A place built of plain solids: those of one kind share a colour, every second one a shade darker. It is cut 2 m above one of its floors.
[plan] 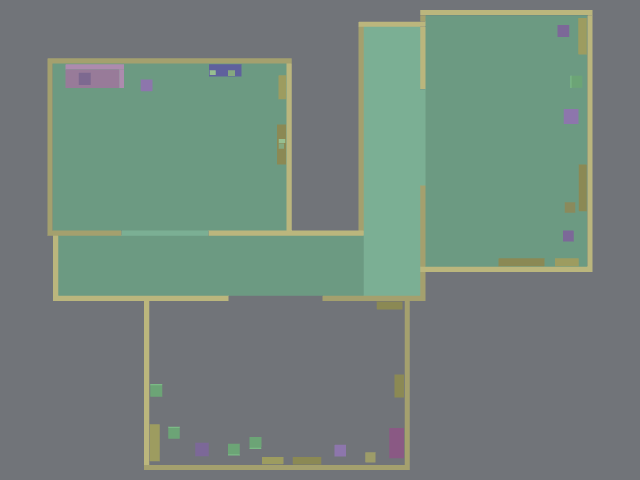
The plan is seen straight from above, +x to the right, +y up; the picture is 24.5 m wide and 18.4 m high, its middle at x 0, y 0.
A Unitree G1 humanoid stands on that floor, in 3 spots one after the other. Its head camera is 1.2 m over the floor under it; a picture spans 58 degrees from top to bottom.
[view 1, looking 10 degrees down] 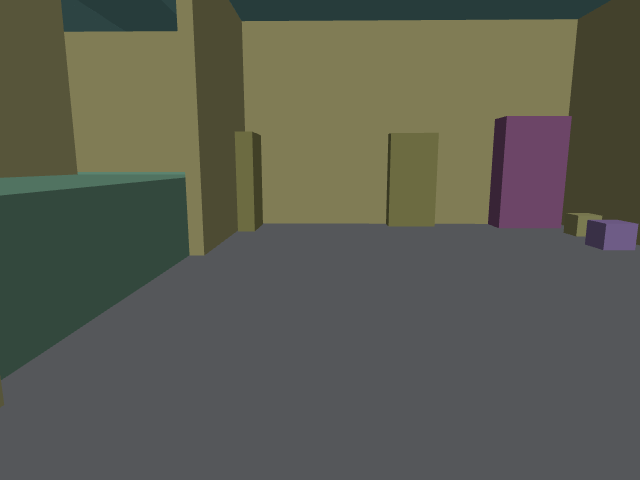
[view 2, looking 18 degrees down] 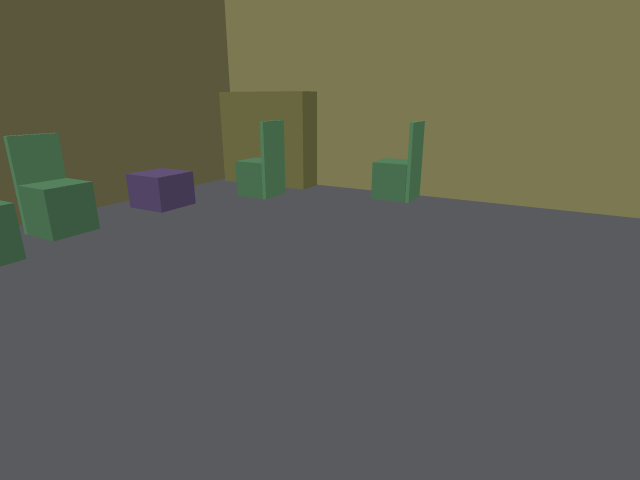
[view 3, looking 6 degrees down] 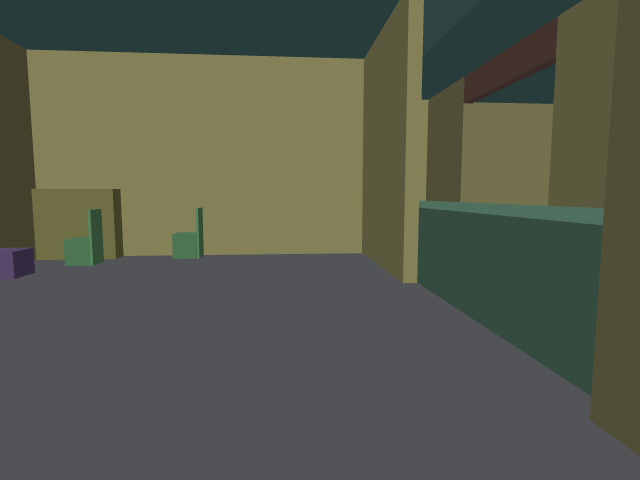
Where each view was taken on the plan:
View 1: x -5.49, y -3.97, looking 1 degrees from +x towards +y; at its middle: ground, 6.91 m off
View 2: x -1.03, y -3.97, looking -151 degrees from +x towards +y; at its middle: ground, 3.88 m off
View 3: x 2.17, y -3.97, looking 175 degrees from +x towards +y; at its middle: wall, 8.80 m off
